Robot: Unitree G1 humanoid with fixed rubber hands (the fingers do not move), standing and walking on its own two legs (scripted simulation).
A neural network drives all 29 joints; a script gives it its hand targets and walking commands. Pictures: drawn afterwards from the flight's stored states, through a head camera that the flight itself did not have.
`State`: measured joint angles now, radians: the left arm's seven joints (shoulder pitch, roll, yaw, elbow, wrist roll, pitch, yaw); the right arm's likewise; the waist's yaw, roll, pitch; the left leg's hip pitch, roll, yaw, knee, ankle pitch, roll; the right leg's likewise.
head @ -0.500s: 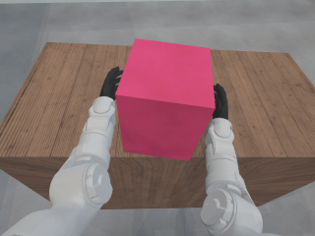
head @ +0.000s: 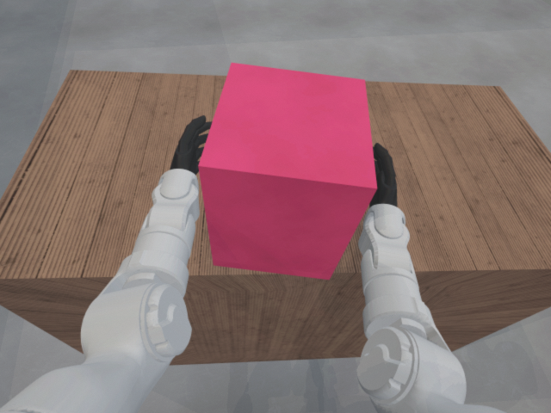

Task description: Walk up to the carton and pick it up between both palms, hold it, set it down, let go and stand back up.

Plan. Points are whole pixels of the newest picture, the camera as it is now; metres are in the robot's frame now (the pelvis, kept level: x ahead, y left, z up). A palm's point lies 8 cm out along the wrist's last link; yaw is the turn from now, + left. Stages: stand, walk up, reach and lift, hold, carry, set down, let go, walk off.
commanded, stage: set down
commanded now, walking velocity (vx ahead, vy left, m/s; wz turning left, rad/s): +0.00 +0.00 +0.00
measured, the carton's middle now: (283, 179) +0.44 -0.02 +0.06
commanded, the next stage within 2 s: none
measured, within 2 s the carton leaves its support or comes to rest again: neither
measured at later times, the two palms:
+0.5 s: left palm (178, 171) +0.46 +0.15 +0.06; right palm (379, 202) +0.41 -0.18 +0.05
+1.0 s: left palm (160, 121) +0.44 +0.15 +0.17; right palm (417, 152) +0.41 -0.19 +0.17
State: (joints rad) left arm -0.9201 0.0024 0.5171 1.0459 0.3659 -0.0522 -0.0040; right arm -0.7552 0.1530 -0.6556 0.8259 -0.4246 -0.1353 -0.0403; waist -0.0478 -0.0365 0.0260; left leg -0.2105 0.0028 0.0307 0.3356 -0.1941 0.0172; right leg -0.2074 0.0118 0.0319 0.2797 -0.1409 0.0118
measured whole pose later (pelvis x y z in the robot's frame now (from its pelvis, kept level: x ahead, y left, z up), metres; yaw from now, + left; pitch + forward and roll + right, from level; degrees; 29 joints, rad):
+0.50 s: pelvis -0.01 +0.00 -0.02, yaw -2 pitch +18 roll -3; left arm -1.02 0.21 0.05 1.33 -0.12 -0.13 0.10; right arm -0.88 -0.10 -0.14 1.17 0.13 -0.15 -0.15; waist -0.05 0.02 -0.18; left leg -0.62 0.05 0.03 0.57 -0.27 0.01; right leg -0.58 0.05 0.02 0.43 -0.16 0.01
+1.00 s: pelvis -0.04 -0.02 -0.01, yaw +0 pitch +13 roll -1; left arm -1.25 0.35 -0.05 1.28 -0.29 0.18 0.08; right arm -1.11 -0.16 -0.09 1.04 0.26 0.24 -0.22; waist -0.10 -0.03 -0.15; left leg -0.53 0.03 0.01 0.47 -0.16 -0.01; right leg -0.52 0.03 -0.01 0.41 -0.11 -0.02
